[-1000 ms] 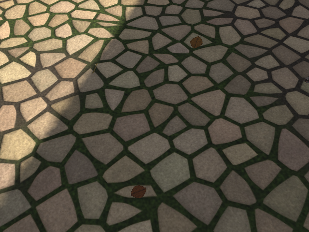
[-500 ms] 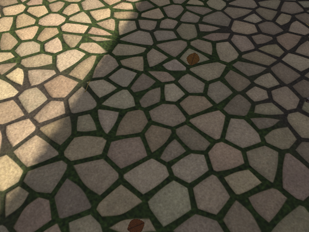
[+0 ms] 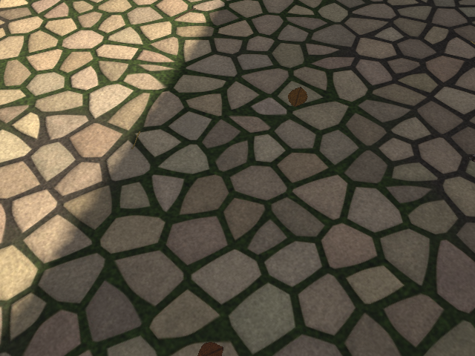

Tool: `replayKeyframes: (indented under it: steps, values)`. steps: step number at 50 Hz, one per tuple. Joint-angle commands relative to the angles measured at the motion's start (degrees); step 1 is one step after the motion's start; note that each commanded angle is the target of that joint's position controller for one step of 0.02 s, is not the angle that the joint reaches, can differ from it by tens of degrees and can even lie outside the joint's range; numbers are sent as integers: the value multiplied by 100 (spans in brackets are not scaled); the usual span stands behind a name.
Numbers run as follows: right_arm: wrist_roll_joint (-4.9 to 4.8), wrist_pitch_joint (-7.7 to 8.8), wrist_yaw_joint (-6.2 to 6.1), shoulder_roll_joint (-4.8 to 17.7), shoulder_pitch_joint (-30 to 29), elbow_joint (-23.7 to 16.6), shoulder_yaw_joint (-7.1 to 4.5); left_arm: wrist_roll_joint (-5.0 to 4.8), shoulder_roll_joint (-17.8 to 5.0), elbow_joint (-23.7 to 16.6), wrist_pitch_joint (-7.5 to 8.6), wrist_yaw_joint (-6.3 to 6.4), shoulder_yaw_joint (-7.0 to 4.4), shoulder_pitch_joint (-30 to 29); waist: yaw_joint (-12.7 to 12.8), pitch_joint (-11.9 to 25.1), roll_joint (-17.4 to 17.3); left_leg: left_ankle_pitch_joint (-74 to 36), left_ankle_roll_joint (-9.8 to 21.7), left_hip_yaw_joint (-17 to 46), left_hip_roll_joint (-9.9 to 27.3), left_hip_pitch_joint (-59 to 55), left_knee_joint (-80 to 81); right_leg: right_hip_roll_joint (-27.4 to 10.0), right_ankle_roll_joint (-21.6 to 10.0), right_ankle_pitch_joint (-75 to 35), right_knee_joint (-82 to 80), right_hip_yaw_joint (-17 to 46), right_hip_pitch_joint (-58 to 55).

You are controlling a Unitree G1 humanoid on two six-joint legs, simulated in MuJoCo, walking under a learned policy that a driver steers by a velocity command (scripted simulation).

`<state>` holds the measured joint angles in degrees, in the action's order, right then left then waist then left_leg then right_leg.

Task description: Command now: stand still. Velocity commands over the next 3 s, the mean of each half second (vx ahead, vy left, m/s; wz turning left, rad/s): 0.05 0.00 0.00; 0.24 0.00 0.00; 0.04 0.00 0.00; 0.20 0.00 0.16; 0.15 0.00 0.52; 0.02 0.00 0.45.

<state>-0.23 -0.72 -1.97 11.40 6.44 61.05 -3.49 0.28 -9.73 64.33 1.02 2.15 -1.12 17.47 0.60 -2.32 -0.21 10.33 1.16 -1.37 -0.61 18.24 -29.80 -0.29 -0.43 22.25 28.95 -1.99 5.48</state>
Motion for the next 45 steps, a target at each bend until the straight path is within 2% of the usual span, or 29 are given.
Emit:
replayKeyframes:
  steps: [1, 17, 18, 19, 20, 21, 22, 23, 24, 26, 27, 28, 29, 30, 31, 32, 33, 34, 35, 36, 37, 38, 40, 42, 43, 45]
  values:
    - [3, 40, -26, 552, -42, -151, -80, 2, -512, -54, 35, 18, -81, 459, -26, -34, 64, -811, 257, 379, 318, -1011, 316, -258, -115, -509, -810, 238, 1199]
    - [-4, 51, -51, 507, 160, 73, -22, -6, -397, -87, 63, 14, -80, 768, -47, -79, 61, -721, 233, 397, 314, -954, 373, -230, -144, -552, -885, 220, 1190]
    - [-3, 46, -51, 453, 258, 134, -7, -13, -375, -33, 55, 19, -81, 901, -33, 27, 105, -101, 230, 303, 226, -979, 336, -219, -189, 18, -974, 224, 1145]
    - [-27, 42, -53, 479, 278, 149, -20, -45, -480, -33, 41, 31, -119, 944, -22, -93, 218, 753, 216, 147, 71, -805, 168, -258, -311, 761, -1074, 336, 1223]
    - [-54, 60, -51, 520, 251, 134, -43, -79, -661, -103, 36, 49, -178, 906, 11, -274, 421, 1584, 196, -51, -107, -424, -126, -417, -516, 1533, -1217, 611, 1252]
    - [-53, 120, -28, 492, 61, 37, -37, -112, -825, -169, 64, 54, -234, 958, 113, -499, 625, 1774, 168, -222, -211, 112, -558, -799, -775, 2190, -1506, 1157, 1139]
    - [-96, 211, 18, 477, -224, -101, -31, -161, -1030, -210, 113, 68, -311, 1050, 219, -760, 852, 1502, 190, -314, -158, 744, -1066, -1365, -1070, 2503, -1904, 1851, 952]
    - [-127, 314, 76, 442, -386, -212, -16, -169, -1166, -250, 183, 74, -367, 939, 219, -1043, 977, 1231, 255, -150, 105, 1296, -1516, -1852, -1295, 2315, -2083, 2333, 773]
    - [-145, 400, 120, 462, -477, -272, -24, -133, -1074, -276, 258, 64, -365, 960, 239, -1137, 913, 1412, 307, -11, 300, 1835, -1873, -2049, -1393, 1792, -2072, 2492, 404]
    - [-206, 541, 200, 489, -561, -374, -31, -139, -923, -293, 348, 7, -348, 1035, 238, -1148, 735, 1678, 364, 97, 538, 2448, -1833, -1979, -1279, 665, -1826, 2193, -325]
    - [-223, 601, 237, 473, -608, -416, -26, -168, -912, -317, 350, -26, -347, 1016, 229, -1072, 654, 1595, 364, -6, 527, 2216, -1420, -1822, -1156, 268, -1723, 1890, -372]
    - [-220, 636, 271, 433, -538, -394, -29, -180, -948, -353, 333, -58, -351, 948, 165, -950, 622, 1362, 341, -223, 400, 1630, -994, -1616, -1045, 27, -1621, 1559, -151]
    - [-220, 648, 301, 370, -152, -251, -41, -187, -1016, -404, 305, -87, -357, 773, -64, -784, 633, 840, 313, -514, 173, 606, -548, -1385, -928, -217, -1418, 1193, 401]
    - [-212, 631, 307, 451, 480, -6, -119, -164, -1073, -447, 292, -110, -360, 706, -330, -491, 648, 343, 278, -770, -179, -605, -377, -1155, -837, -996, -1039, 926, 964]
    - [-210, 602, 296, 645, 1225, 225, -243, -149, -1100, -480, 308, -117, -348, 635, -684, -120, 569, 180, 336, -744, -311, -1590, -318, -930, -699, -2044, -306, 633, 1309]
    - [-182, 602, 251, 1100, 2125, 374, -398, -142, -901, -632, 342, -125, -282, 335, -1122, 251, -259, 694, 713, 654, 587, -2487, 324, -438, -315, -2411, 1560, 36, 2002]
    - [-104, 636, 261, 1597, 2773, 414, -437, -162, -319, -873, 460, -101, -142, 461, -1051, 918, -1871, 1425, 1626, 3839, 2174, -3376, 1712, 396, 7, 354, 3766, -45, 3306]
    - [-32, 723, 283, 1105, 2297, 381, -231, -303, -519, -961, 573, -120, -207, 190, -799, 689, -1239, 1787, 1656, 4420, 2380, -3010, 1969, 151, -166, 763, 4768, 859, 3809]
    - [-32, 770, 284, 877, 1655, 174, -126, -385, -674, -1051, 626, -153, -240, -16, -575, 105, -888, 964, 1468, 3583, 2303, -2460, 1823, -125, -336, 389, 4999, 848, 4083]
    - [-6, 778, 314, 714, 1204, 23, -37, -314, -739, -1008, 638, -148, -271, -22, -355, -38, -402, -423, 1254, 2633, 2050, -1982, 1675, -390, -404, -72, 4801, 723, 3800]
    - [23, 751, 345, 573, 945, -50, 34, -200, -782, -974, 587, -107, -346, -34, -184, -59, -87, -1173, 1008, 1858, 1672, -1604, 1743, -561, -440, -430, 4451, 576, 3515]
    - [53, 736, 326, 656, 894, -60, 39, -189, -712, -928, 506, -98, -370, 169, -50, -6, -423, -1898, 992, 1398, 1590, -1270, 1734, -654, -394, -532, 4187, 533, 3048]
    - [78, 698, 256, 539, 1040, -4, 109, -181, -657, -887, 363, -114, -403, 236, 50, -30, -384, -2999, 940, 769, 1296, -1044, 1724, -574, -231, -611, 3736, 351, 2722]
    - [108, 657, 157, 740, 1050, 0, 103, -157, -523, -1045, 293, -85, -376, -169, 89, -73, -313, -3582, 936, 458, 1204, -1003, 1697, -513, -67, -929, 2850, 223, 2788]
    - [116, 625, 114, 755, 1014, -14, 118, -122, -433, -1142, 276, -81, -337, -455, 66, -49, -285, -3745, 911, 295, 1144, -943, 1646, -505, -4, -1151, 2263, 198, 2662]
    - [122, 561, 64, 858, 1048, -23, 108, -101, -336, -1246, 237, -97, -268, -876, -43, 123, -427, -3832, 875, 73, 1054, -849, 1531, -364, 60, -1518, 1379, 65, 2185]
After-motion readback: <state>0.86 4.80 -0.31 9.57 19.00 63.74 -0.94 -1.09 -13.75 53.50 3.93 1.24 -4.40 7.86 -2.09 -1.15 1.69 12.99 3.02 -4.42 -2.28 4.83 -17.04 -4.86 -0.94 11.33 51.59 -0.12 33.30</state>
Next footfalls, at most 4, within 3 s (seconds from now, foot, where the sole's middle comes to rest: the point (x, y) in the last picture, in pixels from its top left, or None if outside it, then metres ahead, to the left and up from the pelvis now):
1.04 right None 0.34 -0.08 -0.77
1.28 left None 0.25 0.16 -0.77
2.34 left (196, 326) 0.59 0.16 -0.77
2.84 right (265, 301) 0.67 -0.04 -0.77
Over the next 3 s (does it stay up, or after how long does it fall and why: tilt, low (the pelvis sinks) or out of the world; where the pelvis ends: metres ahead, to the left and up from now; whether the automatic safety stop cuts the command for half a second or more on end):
stays up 0.56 0.03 0.01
